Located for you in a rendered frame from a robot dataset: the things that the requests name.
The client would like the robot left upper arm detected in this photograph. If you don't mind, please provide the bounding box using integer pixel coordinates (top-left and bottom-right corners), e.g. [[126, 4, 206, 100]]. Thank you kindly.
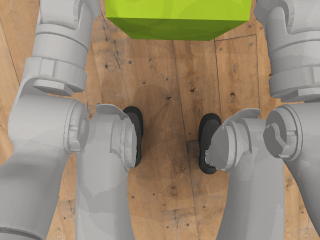
[[0, 92, 90, 240]]

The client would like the robot left forearm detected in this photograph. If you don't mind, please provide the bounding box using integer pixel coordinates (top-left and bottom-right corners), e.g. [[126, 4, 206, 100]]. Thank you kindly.
[[7, 0, 101, 144]]

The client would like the robot right forearm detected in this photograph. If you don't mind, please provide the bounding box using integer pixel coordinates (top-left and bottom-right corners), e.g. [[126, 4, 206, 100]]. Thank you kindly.
[[253, 0, 320, 103]]

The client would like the carton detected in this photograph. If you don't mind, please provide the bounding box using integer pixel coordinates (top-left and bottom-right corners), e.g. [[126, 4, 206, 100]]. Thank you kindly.
[[105, 0, 252, 41]]

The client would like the right robot shin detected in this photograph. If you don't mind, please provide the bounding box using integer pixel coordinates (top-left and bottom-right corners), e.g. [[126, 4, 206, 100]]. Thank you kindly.
[[205, 108, 261, 171]]

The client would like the left robot shin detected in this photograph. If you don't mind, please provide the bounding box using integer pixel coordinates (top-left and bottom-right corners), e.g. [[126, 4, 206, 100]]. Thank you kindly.
[[75, 104, 132, 159]]

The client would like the robot right upper arm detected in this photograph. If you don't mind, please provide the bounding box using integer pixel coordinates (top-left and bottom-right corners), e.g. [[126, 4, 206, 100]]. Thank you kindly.
[[263, 102, 320, 238]]

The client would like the robot shin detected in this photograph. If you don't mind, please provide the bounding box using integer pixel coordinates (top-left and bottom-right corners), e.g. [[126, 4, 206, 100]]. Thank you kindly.
[[75, 104, 132, 159], [205, 108, 261, 171]]

